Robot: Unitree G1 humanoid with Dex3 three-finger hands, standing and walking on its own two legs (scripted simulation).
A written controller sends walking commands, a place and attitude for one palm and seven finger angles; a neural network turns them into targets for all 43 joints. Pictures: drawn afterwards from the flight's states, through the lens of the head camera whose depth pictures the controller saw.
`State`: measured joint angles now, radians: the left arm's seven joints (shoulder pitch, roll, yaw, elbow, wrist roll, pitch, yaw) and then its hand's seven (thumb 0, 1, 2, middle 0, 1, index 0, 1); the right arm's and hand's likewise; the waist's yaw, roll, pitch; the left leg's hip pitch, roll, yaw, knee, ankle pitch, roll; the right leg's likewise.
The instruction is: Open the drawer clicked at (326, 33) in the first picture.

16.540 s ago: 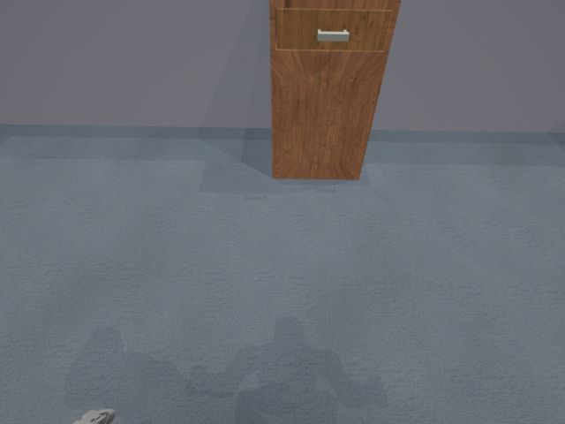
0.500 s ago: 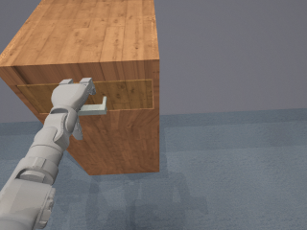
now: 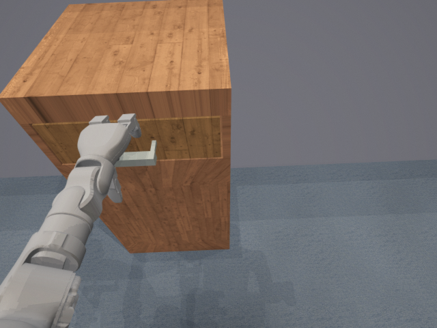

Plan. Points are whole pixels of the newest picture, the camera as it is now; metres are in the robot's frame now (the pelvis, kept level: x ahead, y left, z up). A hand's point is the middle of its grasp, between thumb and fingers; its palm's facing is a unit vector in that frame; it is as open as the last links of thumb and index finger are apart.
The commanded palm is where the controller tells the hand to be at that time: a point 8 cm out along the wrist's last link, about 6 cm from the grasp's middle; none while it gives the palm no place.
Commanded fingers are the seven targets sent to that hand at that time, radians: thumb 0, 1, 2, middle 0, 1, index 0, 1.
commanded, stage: lower the fingers behind the handle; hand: left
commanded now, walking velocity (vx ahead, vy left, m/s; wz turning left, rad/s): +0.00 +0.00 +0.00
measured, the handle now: (132, 152) +0.49 +0.22 +0.00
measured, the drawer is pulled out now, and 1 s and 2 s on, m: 0.00 0.00 0.00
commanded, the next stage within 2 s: close the thumb around the handle in 1.54 s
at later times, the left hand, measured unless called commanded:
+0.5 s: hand (122, 168) +0.43 +0.22 +0.02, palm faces -0.05 -0.04 -1.00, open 13.8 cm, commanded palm +0.41 +0.22 +0.08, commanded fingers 0.00 -0.50 0.30 -0.30 -1.20 -0.30 -1.20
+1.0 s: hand (130, 174) +0.44 +0.22 -0.01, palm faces -0.07 -0.05 -1.00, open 13.8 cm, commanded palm +0.42 +0.22 +0.05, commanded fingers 0.00 -0.50 0.30 -0.30 -1.20 -0.30 -1.20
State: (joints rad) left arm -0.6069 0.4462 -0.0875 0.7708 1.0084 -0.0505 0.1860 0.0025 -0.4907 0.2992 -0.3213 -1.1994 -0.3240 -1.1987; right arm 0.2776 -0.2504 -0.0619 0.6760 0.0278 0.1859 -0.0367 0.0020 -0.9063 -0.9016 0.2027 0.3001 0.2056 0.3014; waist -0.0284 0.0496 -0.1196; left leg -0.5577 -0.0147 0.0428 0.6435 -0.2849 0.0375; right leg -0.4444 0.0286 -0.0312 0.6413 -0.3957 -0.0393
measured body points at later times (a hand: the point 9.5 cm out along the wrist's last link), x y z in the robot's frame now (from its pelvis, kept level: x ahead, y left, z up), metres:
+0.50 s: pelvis -0.01 +0.00 -0.01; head +0.05 -0.01 +0.44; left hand +0.42 +0.22 +0.08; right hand +0.04 -0.27 -0.14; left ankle +0.01 +0.10 -0.72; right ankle -0.05 -0.09 -0.72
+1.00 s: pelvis -0.01 +0.00 -0.02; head +0.08 +0.00 +0.42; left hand +0.44 +0.22 +0.04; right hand +0.02 -0.27 -0.15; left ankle +0.01 +0.10 -0.72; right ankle -0.05 -0.09 -0.72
